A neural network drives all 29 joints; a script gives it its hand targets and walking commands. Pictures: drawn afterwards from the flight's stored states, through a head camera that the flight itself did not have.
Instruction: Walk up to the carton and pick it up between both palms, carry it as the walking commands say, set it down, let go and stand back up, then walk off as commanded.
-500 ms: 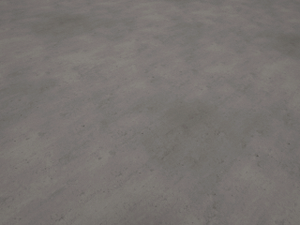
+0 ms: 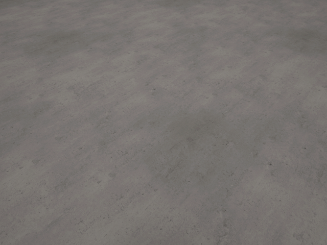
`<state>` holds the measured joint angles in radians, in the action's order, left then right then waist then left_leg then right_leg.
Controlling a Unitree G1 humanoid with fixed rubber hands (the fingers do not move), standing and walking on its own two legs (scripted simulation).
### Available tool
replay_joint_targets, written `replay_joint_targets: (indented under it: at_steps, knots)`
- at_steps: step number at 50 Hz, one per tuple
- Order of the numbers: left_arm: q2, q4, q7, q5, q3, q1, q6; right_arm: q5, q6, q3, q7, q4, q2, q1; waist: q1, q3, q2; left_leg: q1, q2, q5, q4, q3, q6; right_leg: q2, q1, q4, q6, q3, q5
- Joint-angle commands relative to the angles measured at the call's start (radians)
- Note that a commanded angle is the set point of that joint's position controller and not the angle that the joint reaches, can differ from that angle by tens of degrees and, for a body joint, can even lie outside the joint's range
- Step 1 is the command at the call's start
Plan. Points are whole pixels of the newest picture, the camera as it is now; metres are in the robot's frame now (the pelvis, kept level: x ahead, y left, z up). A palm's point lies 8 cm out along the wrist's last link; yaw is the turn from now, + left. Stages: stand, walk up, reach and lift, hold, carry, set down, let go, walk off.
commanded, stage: stand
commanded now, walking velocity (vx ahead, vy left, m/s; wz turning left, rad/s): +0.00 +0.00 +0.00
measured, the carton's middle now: out of the picture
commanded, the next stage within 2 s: none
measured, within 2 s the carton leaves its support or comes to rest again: neither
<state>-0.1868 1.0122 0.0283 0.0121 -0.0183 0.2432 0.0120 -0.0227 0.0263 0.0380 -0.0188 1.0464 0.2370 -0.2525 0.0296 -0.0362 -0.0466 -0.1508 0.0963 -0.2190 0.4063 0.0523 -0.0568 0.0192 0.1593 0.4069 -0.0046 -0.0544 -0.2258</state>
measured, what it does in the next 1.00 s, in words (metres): stands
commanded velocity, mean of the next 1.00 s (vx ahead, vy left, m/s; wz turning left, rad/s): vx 0.00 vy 0.00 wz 0.00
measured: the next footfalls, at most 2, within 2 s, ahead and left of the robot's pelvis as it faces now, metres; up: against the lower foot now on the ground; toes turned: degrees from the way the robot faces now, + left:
none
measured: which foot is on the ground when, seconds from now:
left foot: down 0.00-1.00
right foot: down 0.00-1.00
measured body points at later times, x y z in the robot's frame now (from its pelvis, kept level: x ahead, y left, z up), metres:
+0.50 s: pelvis +0.01 -0.01 +0.00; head +0.02 -0.01 +0.45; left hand +0.01 +0.23 -0.15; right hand -0.01 -0.24 -0.16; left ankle -0.01 +0.16 -0.74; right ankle +0.00 -0.12 -0.74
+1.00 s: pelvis +0.00 +0.00 +0.00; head +0.01 +0.00 +0.45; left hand -0.01 +0.23 -0.16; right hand -0.03 -0.22 -0.16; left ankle -0.01 +0.16 -0.74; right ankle +0.00 -0.12 -0.74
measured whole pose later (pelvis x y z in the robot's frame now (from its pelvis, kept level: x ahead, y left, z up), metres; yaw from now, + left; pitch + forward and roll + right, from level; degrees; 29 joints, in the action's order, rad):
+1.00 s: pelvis +0.00 +0.00 +0.00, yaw +0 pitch -1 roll +0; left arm -0.15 1.12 0.03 0.01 -0.01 0.30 -0.01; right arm -0.02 0.00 0.02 -0.04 1.17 0.14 -0.31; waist 0.00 -0.04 0.00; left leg -0.13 0.08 -0.22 0.38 0.06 -0.06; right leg 0.04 0.15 0.41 -0.01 -0.04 -0.23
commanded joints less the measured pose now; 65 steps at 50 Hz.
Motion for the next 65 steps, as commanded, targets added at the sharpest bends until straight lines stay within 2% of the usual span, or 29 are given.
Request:
replay_joint_targets:
  at_steps: [1,8,15,49,65]
  knots:
    - [-0.135,-0.01,0.003,-0.006,-0.022,0.043,-0.019,0.001,-0.015,0.007,0.002,0.0,0.059,-0.046,-0.013,-0.016,0.135,0.008,0.021,0.097,-0.073,-0.015,0.01,0.127,0.001,-0.168,0.027,0.14,0.075]
    - [-0.114,0.016,0.0,-0.004,-0.022,0.05,-0.028,0.004,-0.022,-0.001,-0.008,0.047,0.046,-0.068,-0.02,-0.024,0.076,0.009,0.033,0.108,-0.097,-0.015,0.001,0.11,-0.009,-0.146,0.036,0.122,0.115]
    - [-0.096,0.04,0.0,-0.002,-0.018,0.069,-0.031,0.006,-0.025,-0.004,-0.014,0.078,0.036,-0.084,-0.025,-0.023,0.05,0.011,0.038,0.112,-0.099,-0.016,0.005,0.091,-0.009,-0.109,0.036,0.095,0.176]
    - [-0.049,0.096,0.009,0.0,-0.001,0.13,-0.027,0.006,-0.029,-0.009,-0.022,0.126,-0.015,-0.141,-0.031,-0.049,0.042,-0.006,0.027,0.106,-0.092,-0.027,0.032,0.082,0.028,-0.075,0.014,0.067,0.132]
    - [-0.222,0.005,0.006,0.005,-0.04,0.022,-0.046,-0.002,-0.05,0.03,-0.013,0.008,0.161,-0.034,-0.029,-0.033,0.051,-0.002,0.04,0.076,-0.068,-0.043,0.051,0.107,0.03,-0.062,0.018,0.08,0.09]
